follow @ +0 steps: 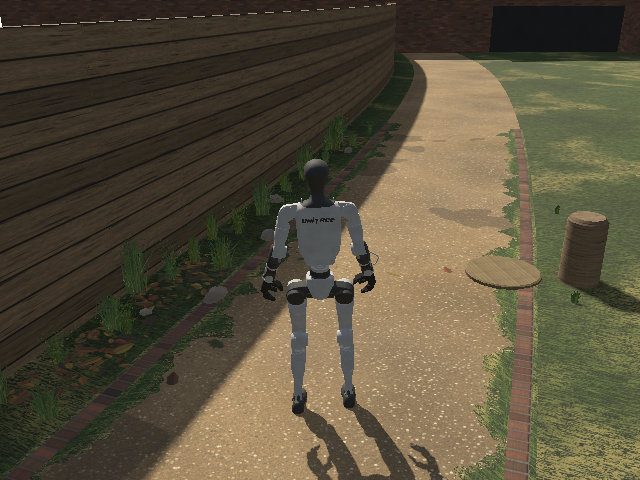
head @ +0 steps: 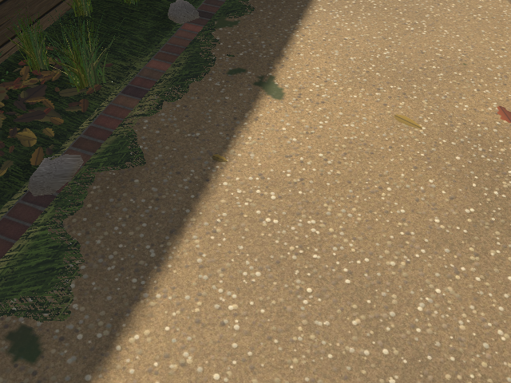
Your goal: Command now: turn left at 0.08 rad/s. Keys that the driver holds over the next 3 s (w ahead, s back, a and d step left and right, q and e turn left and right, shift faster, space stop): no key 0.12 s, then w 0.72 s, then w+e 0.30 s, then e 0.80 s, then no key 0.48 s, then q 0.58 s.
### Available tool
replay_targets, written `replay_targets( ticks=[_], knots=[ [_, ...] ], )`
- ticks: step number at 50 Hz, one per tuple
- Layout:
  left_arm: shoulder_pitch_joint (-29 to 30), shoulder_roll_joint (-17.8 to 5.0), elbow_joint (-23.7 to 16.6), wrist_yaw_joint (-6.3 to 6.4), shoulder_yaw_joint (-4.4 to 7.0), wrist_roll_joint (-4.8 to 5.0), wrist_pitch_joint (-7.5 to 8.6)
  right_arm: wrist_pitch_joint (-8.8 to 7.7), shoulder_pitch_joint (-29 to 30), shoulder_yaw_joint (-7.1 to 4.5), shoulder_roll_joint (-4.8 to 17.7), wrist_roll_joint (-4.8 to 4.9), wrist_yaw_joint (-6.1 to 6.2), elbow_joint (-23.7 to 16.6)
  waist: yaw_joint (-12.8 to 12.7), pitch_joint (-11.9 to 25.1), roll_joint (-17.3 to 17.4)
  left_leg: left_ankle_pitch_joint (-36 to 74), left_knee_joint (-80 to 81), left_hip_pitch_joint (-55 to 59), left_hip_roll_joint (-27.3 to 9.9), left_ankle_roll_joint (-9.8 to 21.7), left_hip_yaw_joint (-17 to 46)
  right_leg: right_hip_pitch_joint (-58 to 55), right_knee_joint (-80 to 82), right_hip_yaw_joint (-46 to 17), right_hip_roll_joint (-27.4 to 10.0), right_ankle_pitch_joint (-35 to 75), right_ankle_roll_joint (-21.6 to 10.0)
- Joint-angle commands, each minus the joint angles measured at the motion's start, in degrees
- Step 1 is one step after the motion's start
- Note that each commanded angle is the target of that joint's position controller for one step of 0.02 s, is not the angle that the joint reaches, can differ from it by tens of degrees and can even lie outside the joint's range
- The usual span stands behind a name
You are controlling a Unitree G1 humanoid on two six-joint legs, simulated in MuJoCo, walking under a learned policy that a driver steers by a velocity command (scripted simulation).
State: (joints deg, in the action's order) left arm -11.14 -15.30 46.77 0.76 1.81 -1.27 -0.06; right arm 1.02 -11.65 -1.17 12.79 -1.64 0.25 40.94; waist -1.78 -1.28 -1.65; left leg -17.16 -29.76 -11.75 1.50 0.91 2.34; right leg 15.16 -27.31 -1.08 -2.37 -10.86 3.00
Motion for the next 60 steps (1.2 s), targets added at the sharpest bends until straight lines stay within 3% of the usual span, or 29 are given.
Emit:
replay_targets(
  ticks=[1,6,8,11,13,15,18,19,20,21,22,23,26,30,34,37,40,42,43,44,45,46,47,48,49,51,53,56,60],
  knots=[
    [1.34,-6.09,-2.04,0.29,1.54,0.29,1.01,-1.53,0.3,-1.73,7.52,0.24,0.27,-2.5,0.63,-0.47,6.36,0.16,10.36,-4.76,-6.4,2.11,7.46,-3.69,2.06,-0.85,-0.8,2.87,-0.28],
    [0.55,-5.84,1.06,0.52,1.6,0.5,1.31,-1.51,-0.28,-1.78,7.18,0.66,0.59,-1.22,0.86,0.7,3.27,7.92,8.62,-2.14,-5.48,2.44,6.21,-4.57,2.53,-1.02,-1.12,5.81,0.15],
    [0.21,-5.2,2.35,0.71,1.5,0.83,1.14,-1.15,-1.85,-2.13,7.69,1.01,0.79,-0.09,1.61,1.57,4.16,-4.55,10.58,-1.26,-5.18,3.53,6.89,-3.45,-0.21,1.83,1.12,-1.78,0.08],
    [4.78,-5.6,0.42,0.53,1.72,1.93,2.25,-0.91,-4.94,-3.73,12.42,2.0,1.06,0.69,4.69,-5.11,10.43,-25.36,18.59,-0.25,-13.64,10.21,20.39,10.61,-10.77,3.76,2.71,-12.33,-1.94],
    [6.25,-5.98,-0.64,-0.31,1.92,2.83,3.92,-2.11,-6.54,-3.82,11.87,2.12,1.3,1.63,5.04,-7.08,12.18,-21.09,20.15,3.29,-18.14,13.14,25.7,17.67,-16.89,0.21,-0.55,-16.2,-4.65],
    [5.54,-5.91,-0.38,-1.52,1.81,3.33,5.4,-2.92,-5.69,-3.8,10.89,2.71,1.18,1.7,4.13,-6.15,10.41,-13.31,18.92,7.39,-18.45,13.02,23.41,19.0,-14.19,-0.58,-2.24,-17.74,-6.84],
    [-4.23,-5.75,4.84,-2.43,2.26,2.59,6.05,-2.65,-0.65,-3.96,11.27,3.35,0.63,0.91,-1.74,-0.55,7.53,-1.2,13.2,-2.53,-11.47,8.74,11.5,-5.77,-0.18,4.96,2.74,0.57,-6.35],
    [-9.68,-7.06,6.99,-2.31,2.97,2.33,5.75,-2.74,-0.45,-3.51,9.59,2.8,0.58,0.79,-3.84,1.71,6.01,1.41,7.63,-7.69,-8.79,6.81,8.04,-14.87,-0.4,3.37,2.61,1.42,-6.1],
    [-16.0,-11.41,7.76,-1.79,4.06,2.27,5.72,-3.1,1.1,-2.27,5.58,2.02,0.45,-0.58,-6.19,3.25,-4.67,0.19,-10.04,-15.9,-2.28,2.37,0.41,-21.95,7.39,-12.46,-7.95,-6.67,-9.85],
    [-19.64,-16.51,8.12,-2.29,4.97,1.92,6.04,-4.2,0.38,-2.31,5.27,2.53,0.94,-2.91,-6.23,5.02,-17.14,-14.42,-26.02,-27.11,3.28,-0.12,-0.21,-27.26,15.83,-36.31,-18.82,-13.43,-17.92],
    [-14.93,-11.99,6.85,-2.25,3.52,1.8,6.48,-5.05,-1.13,-3.29,9.05,3.72,0.9,-1.95,-3.96,1.58,-9.09,-14.77,-34.27,-32.06,-0.53,0.55,4.53,-25.09,16.55,-36.84,-19.91,-18.94,-18.92],
    [-11.16,-9.32,5.55,-2.05,2.77,1.86,6.66,-5.71,-1.36,-3.5,9.89,4.25,0.44,-1.23,-2.55,-2.16,-6.37,-8.77,-35.9,-34.45,-3.19,1.73,4.65,-22.67,16.58,-30.77,-17.67,-18.55,-17.02],
    [-7.85,-6.48,4.48,-2.07,1.46,1.26,6.24,-6.16,0.31,-3.9,9.16,2.83,-0.21,-0.41,-0.93,-3.36,-3.52,3.27,-31.75,-32.31,-7.54,2.06,1.88,-18.64,18.12,-17.21,-12.07,-2.04,-13.14],
    [-10.67,-7.74,5.61,-1.53,1.36,1.3,5.53,-5.37,3.64,-3.26,6.31,2.32,-0.98,-1.63,-1.1,-2.57,-2.56,9.55,-24.79,-31.86,-7.35,-0.7,-1.7,-17.4,18.82,-8.42,-9.52,17.56,-13.57],
    [-11.9,-8.53,6.09,-0.46,1.25,1.4,4.96,-5.83,11.98,-2.1,4.38,2.71,-1.51,-4.34,-2.92,-4.72,-2.73,19.53,-9.18,-26.7,-5.61,-1.64,-4.07,-12.81,21.4,-3.33,-7.34,17.53,-12.62],
    [-14.84,-8.76,7.4,-0.22,1.36,1.9,4.7,-6.26,16.73,-1.82,4.47,3.06,-2.33,-5.85,-3.82,-6.58,-2.34,22.49,-2.8,-24.89,-4.29,-0.84,-4.32,-14.42,21.95,-2.97,-9.07,16.26,-13.19],
    [-14.98,-9.22,7.97,-0.06,1.88,2.28,4.19,-6.78,18.21,-2.06,5.81,3.16,-3.16,-6.81,-2.08,-6.21,-2.73,19.61,0.52,-24.35,-3.66,1.67,-3.46,-20.31,18.55,-2.68,-11.68,23.56,-12.54],
    [-13.84,-10.71,7.61,0.15,2.53,2.02,3.73,-6.78,13.57,-3.09,8.25,2.92,-3.06,-5.68,1.42,-1.42,-4.51,15.35,0.25,-16.98,-1.05,3.77,-4.85,-23.58,11.44,-2.11,-12.11,41.63,-11.41],
    [-13.35,-10.84,7.47,0.16,2.63,1.78,3.21,-6.66,7.03,-4.15,10.19,2.88,-2.62,-3.97,5.14,3.18,-4.97,14.35,0.65,-7.72,0.67,5.33,-5.86,-22.8,3.1,-1.74,-11.03,50.63,-10.61],
    [-12.42,-10.1,6.88,0.18,2.23,1.43,2.89,-6.43,-3.12,-5.29,12.39,2.82,-1.86,-1.24,10.18,9.35,-4.41,16.01,0.55,7.88,-1.15,7.32,-4.08,-15.42,-9.03,-1.1,-8.7,48.46,-8.98],
    [-14.31,-6.2,5.16,0.12,1.06,0.52,3.07,-6.11,-12.65,-6.26,16.47,1.47,-1.04,0.86,11.33,18.56,4.35,11.42,-0.8,28.56,-14.18,11.43,11.99,1.61,-28.48,0.65,-3.14,25.14,-7.28],
    [-21.67,0.38,5.89,-0.45,-0.77,1.61,4.18,-6.28,-12.88,-5.74,16.41,1.29,-1.71,1.68,6.75,26.4,17.49,-1.22,8.1,39.24,-25.66,18.63,38.6,17.54,-44.42,-4.69,6.19,-22.05,-5.49],
    [-15.47,-7.87,5.39,-0.79,1.35,3.43,5.13,-6.38,-10.19,-4.45,10.81,1.87,-1.51,1.46,8.63,18.5,10.78,-7.25,12.28,32.01,-23.27,15.31,36.14,22.47,-48.99,-8.7,2.7,-20.86,-6.04],
    [-10.15,-9.69,3.42,-0.79,2.12,4.58,5.6,-6.54,-5.42,-3.89,9.37,2.13,-1.28,1.34,7.32,8.98,8.44,-4.72,14.4,22.21,-21.51,12.68,26.08,24.03,-47.76,-6.68,0.0,-15.04,-6.45],
    [-7.89,-8.41,2.97,-0.33,2.06,4.19,5.75,-6.89,-1.83,-3.68,8.6,1.92,-1.35,1.56,5.25,4.95,4.19,0.96,16.54,14.04,-19.41,11.33,19.99,22.02,-45.19,-5.63,-2.6,-10.13,-6.24],
    [-10.11,-6.09,3.76,-0.05,2.44,3.37,4.39,-7.87,1.52,-3.17,6.18,0.86,-1.73,2.37,1.57,2.49,5.82,8.13,20.27,5.01,-15.98,9.86,10.39,16.07,-41.8,-6.23,-5.51,-5.04,-5.7],
    [-11.21,-3.8,3.74,0.02,2.33,3.39,2.84,-8.63,2.13,-3.29,5.76,1.11,-1.89,3.66,0.34,1.08,5.93,10.87,22.91,1.05,-15.34,10.48,5.34,15.11,-40.3,-5.71,-6.36,-4.3,-5.01],
    [-6.52,-3.91,1.02,0.28,2.58,2.91,1.74,-8.98,1.62,-3.88,7.88,0.78,-1.29,5.4,0.37,-2.17,4.99,13.97,24.99,-0.05,-15.23,10.74,-0.39,21.14,-35.2,-6.56,-6.92,1.88,-3.78],
    [0.23,-2.98,-2.1,-1.21,2.09,1.9,2.93,-7.96,1.94,-3.98,9.89,0.57,0.16,5.98,1.64,-3.6,3.64,30.52,22.6,0.3,-12.12,8.89,-10.57,19.03,-18.62,-1.73,-4.87,14.29,-2.87]
  ],
)
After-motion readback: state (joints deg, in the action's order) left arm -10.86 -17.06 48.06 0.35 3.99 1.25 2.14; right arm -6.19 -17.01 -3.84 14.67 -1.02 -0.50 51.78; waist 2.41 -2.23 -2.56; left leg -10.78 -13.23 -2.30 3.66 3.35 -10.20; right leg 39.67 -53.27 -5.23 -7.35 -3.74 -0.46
